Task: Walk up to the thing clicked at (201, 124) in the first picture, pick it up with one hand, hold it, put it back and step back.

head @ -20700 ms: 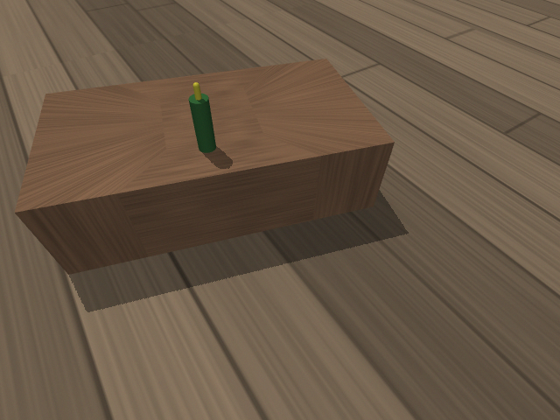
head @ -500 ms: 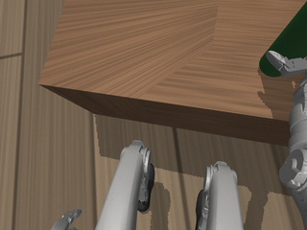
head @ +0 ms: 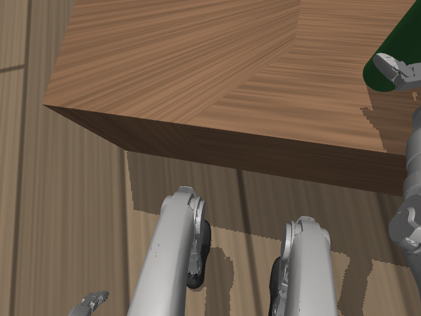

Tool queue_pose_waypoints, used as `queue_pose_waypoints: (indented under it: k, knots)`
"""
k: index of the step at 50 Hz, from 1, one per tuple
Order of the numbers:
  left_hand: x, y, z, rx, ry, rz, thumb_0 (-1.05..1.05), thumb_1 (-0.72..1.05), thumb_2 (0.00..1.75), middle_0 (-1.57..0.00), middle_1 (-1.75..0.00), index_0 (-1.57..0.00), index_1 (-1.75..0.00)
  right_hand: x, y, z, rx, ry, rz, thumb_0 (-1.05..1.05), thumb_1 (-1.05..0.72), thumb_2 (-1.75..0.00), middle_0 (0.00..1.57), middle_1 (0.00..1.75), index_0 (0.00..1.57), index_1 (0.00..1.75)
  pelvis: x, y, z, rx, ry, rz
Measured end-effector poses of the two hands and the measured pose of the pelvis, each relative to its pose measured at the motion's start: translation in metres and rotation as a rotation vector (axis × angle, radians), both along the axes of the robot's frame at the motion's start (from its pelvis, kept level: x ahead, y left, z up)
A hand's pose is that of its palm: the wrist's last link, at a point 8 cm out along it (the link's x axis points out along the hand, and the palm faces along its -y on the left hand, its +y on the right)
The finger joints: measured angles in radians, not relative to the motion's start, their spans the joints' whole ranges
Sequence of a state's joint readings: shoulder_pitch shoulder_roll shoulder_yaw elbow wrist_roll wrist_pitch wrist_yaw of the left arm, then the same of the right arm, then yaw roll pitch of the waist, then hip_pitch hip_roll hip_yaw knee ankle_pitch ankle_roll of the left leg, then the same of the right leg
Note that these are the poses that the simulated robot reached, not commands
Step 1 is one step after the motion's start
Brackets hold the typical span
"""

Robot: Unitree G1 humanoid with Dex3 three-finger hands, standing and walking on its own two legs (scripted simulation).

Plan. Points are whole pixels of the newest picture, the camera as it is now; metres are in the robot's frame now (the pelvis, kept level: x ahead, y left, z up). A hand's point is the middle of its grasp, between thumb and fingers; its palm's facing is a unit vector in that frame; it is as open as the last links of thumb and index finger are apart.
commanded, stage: open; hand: right
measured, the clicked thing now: out of the picture +0.57 -0.19 +0.06
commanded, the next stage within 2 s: withdraw in 0.38 s
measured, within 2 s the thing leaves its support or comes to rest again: rests again in 0.08 s
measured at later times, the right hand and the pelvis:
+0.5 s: hand out of the picture +0.58 -0.20 +0.02, palm faces +0.19 +0.98 -0.02, open 12.9 cm; pelvis +0.00 +0.00 +0.00, yaw +0 degrees
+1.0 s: hand out of the picture +0.58 -0.28 +0.15, palm faces +0.24 +0.97 -0.09, open 17.0 cm; pelvis +0.01 +0.00 +0.07, yaw +1 degrees
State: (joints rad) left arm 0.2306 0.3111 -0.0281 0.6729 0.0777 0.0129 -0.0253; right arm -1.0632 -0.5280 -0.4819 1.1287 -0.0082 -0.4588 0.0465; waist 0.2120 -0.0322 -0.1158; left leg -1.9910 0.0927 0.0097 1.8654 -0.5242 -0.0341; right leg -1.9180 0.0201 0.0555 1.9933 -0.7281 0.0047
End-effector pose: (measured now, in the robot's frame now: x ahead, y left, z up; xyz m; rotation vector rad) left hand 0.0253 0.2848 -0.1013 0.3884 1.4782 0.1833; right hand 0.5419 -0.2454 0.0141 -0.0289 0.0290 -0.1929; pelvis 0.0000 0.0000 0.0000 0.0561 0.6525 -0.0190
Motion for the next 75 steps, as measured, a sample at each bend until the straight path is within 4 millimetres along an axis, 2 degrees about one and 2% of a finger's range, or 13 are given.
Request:
queue_pose_waypoints:
  k: [8, 14, 22, 31, 34, 38, 48, 57, 67, 71, 75]
  knots:
    - [-0.001, -0.001, 0.0, 0.001, -0.002, 0.004, 0.0, 0.93, 0.88, -0.21, -0.31, -0.22, -0.3, 0.002, 0.0, 0.004, 0.004, -0.01, -0.005, -0.03, 0.4, -0.77, 0.85, 0.87, 0.9, 0.9, -0.002, 0.0, -0.001, 0.0, 0.001, -0.001]
    - [-0.002, -0.001, 0.002, 0.006, -0.007, 0.009, 0.0, 0.92, 0.88, -0.21, -0.31, -0.21, -0.3, 0.007, 0.0, 0.013, 0.008, -0.024, -0.003, -0.02, 0.36, -0.56, 0.82, 0.72, 0.85, 0.73, -0.002, 0.0, 0.0, 0.003, 0.001, 0.0]
    - [-0.003, -0.003, 0.003, -0.005, -0.005, 0.012, 0.0, 0.91, 0.89, -0.21, -0.31, -0.21, -0.31, 0.006, -0.001, 0.012, 0.007, -0.019, 0.004, -0.01, 0.34, -0.38, 0.68, 0.54, 0.69, 0.54, -0.002, 0.0, 0.0, 0.003, 0.001, 0.0]
    - [-0.003, -0.004, 0.001, -0.005, -0.006, 0.014, 0.0, 0.91, 0.89, -0.22, -0.31, -0.21, -0.31, 0.006, -0.005, 0.014, -0.002, -0.03, -0.005, -0.01, 0.32, -0.31, 0.45, 0.38, 0.45, 0.38, -0.004, 0.001, -0.001, 0.005, -0.003, 0.002]
    - [-0.002, -0.004, 0.003, -0.001, -0.011, 0.023, 0.0, 0.91, 0.89, -0.22, -0.31, -0.21, -0.31, 0.007, -0.012, 0.023, -0.014, -0.044, -0.021, -0.01, 0.33, -0.28, 0.36, 0.32, 0.36, 0.32, -0.004, 0.0, 0.001, 0.005, -0.007, 0.005]
    - [-0.001, -0.007, 0.012, -0.003, -0.021, 0.04, 0.0, 0.91, 0.89, -0.21, -0.31, -0.21, -0.3, 0.008, -0.028, 0.05, -0.032, -0.059, -0.049, -0.01, 0.36, -0.23, 0.26, 0.24, 0.26, 0.24, -0.003, 0.001, 0.012, 0.002, -0.018, 0.009]
    - [0.004, -0.007, 0.066, 0.005, -0.072, 0.062, 0.0, 0.89, 0.89, -0.21, -0.3, -0.2, -0.3, 0.003, -0.073, 0.136, -0.027, -0.023, -0.066, -0.01, 0.48, -0.11, 0.09, 0.1, 0.1, 0.1, 0.004, 0.0, 0.063, 0.004, -0.054, 0.013]
    - [0.01, -0.006, 0.124, -0.015, -0.058, 0.085, 0.0, 0.88, 0.9, -0.21, -0.3, -0.2, -0.31, -0.016, -0.101, 0.168, -0.213, 0.247, -0.146, -0.01, 0.48, -0.08, 0.06, 0.07, 0.07, 0.06, 0.014, 0.001, 0.119, 0.008, -0.118, 0.026]
    - [0.016, -0.008, 0.203, 0.024, -0.067, 0.107, 0.0, 0.89, 0.9, -0.21, -0.3, -0.2, -0.3, -0.034, -0.139, 0.241, -0.213, 0.359, -0.335, -0.01, 0.5, -0.08, 0.06, 0.06, 0.07, 0.06, 0.036, 0.0, 0.191, 0.018, -0.21, 0.022]
    - [0.015, -0.007, 0.226, 0.033, -0.068, 0.114, 0.0, 0.9, 0.9, -0.2, -0.3, -0.2, -0.3, -0.042, -0.139, 0.252, -0.223, 0.422, -0.338, -0.01, 0.5, -0.09, 0.06, 0.07, 0.06, 0.06, 0.045, -0.002, 0.211, 0.018, -0.241, 0.021]
    - [0.019, -0.007, 0.242, 0.031, -0.083, 0.133, 0.0, 0.9, 0.9, -0.2, -0.3, -0.2, -0.3, -0.056, -0.128, 0.244, -0.243, 0.499, -0.299, -0.01, 0.48, -0.1, 0.06, 0.07, 0.06, 0.07, 0.053, -0.003, 0.228, 0.014, -0.276, 0.022]
